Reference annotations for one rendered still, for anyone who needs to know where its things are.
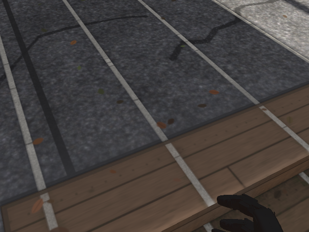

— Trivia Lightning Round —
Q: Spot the robot right hand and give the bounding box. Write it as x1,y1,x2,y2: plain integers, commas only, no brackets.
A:
211,193,284,232

